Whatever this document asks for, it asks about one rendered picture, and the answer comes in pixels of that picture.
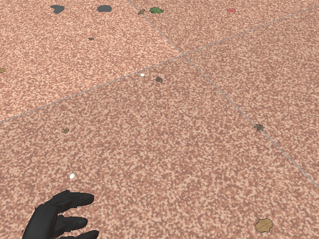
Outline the left robot hand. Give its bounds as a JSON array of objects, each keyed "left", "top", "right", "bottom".
[{"left": 22, "top": 189, "right": 99, "bottom": 239}]

